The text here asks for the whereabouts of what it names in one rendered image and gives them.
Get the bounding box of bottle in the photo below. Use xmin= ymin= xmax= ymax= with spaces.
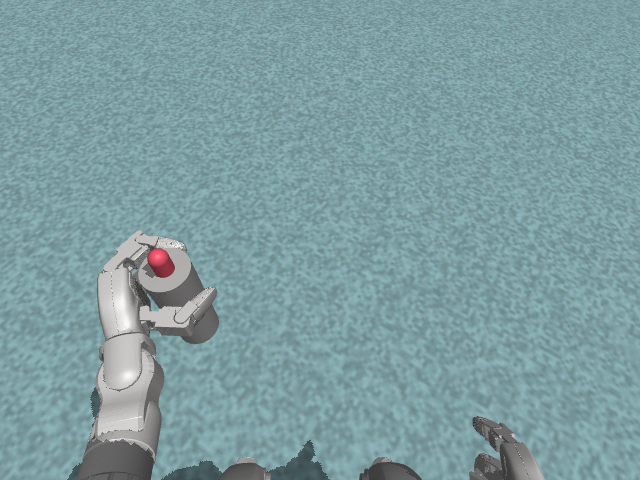
xmin=138 ymin=248 xmax=219 ymax=344

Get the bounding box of right robot hand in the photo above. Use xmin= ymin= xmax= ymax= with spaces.
xmin=469 ymin=416 xmax=545 ymax=480

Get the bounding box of left robot arm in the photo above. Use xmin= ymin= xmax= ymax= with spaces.
xmin=77 ymin=332 xmax=164 ymax=480

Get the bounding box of left robot hand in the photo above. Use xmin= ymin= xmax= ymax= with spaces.
xmin=97 ymin=230 xmax=217 ymax=341

